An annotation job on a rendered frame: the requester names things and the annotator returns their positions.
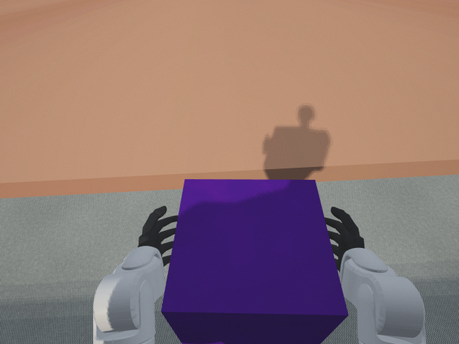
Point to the left robot forearm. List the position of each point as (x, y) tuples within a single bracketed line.
[(123, 307)]

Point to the robot left hand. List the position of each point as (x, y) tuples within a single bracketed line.
[(151, 236)]

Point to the robot right hand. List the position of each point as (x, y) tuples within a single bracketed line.
[(348, 238)]

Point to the carton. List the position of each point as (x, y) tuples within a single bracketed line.
[(252, 263)]

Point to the right robot forearm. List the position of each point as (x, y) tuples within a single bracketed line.
[(390, 309)]

